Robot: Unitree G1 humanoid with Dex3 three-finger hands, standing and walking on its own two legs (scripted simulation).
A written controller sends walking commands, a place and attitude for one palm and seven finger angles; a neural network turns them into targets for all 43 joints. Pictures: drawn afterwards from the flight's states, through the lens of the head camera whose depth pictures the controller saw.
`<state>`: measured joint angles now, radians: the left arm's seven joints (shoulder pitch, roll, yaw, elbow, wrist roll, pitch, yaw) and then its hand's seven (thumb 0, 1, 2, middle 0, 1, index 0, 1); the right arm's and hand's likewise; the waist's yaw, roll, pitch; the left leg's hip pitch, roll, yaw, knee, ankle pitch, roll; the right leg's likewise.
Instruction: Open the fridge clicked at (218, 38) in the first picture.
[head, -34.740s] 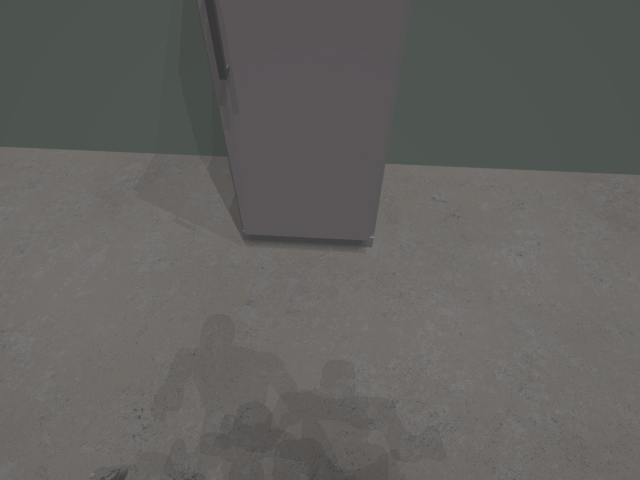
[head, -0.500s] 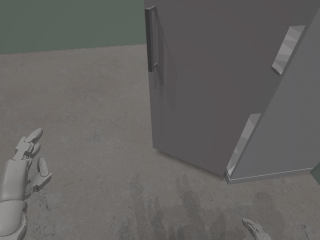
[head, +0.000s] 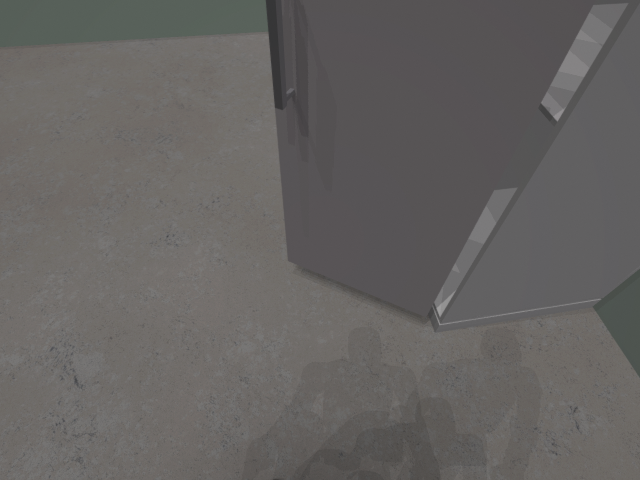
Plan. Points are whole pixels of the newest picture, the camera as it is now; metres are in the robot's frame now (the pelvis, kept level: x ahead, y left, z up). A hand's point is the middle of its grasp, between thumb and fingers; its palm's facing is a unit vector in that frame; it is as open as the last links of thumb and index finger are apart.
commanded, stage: let the arm hang, fingers relaxed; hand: left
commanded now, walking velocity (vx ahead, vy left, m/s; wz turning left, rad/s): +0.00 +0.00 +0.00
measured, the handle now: (282, 40) +0.81 +0.11 +0.12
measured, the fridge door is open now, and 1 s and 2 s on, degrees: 55 55 55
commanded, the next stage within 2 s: look to check the result in 0.52 s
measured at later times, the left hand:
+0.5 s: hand out of the picture +0.05 +0.19 -0.18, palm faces -0.04 -0.98 -0.21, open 7.3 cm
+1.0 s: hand out of the picture +0.05 +0.20 -0.18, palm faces -0.04 -0.98 -0.21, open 7.3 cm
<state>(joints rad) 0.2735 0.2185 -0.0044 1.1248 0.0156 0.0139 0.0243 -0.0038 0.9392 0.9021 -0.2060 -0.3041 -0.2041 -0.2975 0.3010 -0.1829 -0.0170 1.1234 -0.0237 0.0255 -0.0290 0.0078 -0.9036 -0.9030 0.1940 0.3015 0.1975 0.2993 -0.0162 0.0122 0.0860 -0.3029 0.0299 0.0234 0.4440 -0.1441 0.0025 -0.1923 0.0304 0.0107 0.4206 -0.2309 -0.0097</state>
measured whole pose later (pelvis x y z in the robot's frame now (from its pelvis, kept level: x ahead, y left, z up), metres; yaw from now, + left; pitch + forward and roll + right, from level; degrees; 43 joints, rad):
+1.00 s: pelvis +0.04 +0.02 +0.00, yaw -1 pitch +0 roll +0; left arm 0.23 0.18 -0.01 1.14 0.02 0.00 0.03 0.00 0.91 0.90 -0.20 -0.30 -0.20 -0.30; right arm 0.21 -0.16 -0.01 1.16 -0.02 0.00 -0.03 0.00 -0.90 -0.90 0.20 0.30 0.20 0.30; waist -0.01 -0.01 0.06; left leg -0.21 -0.01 0.07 0.40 -0.18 0.03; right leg -0.12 -0.01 0.05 0.39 -0.27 0.02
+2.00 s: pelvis +0.04 +0.01 +0.00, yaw -2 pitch -1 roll +0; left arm 0.24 0.17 -0.01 1.14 0.02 -0.01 0.04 0.00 0.91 0.90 -0.20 -0.30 -0.20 -0.30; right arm 0.22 -0.15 -0.01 1.16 -0.02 0.00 -0.03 0.00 -0.90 -0.90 0.19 0.30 0.20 0.30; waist -0.01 -0.01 0.06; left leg -0.20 0.01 0.06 0.39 -0.18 0.01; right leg -0.11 0.00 0.05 0.38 -0.26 0.01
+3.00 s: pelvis +0.04 +0.01 +0.00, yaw -2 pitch +0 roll +0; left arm 0.25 0.17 -0.01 1.14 0.02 -0.01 0.04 0.00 0.91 0.90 -0.20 -0.30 -0.20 -0.30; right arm 0.21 -0.15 -0.01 1.16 -0.02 0.00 -0.03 0.00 -0.90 -0.90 0.19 0.30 0.20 0.30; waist -0.01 -0.01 0.06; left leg -0.20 0.00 0.07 0.39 -0.18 0.02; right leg -0.11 0.00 0.05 0.38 -0.27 0.01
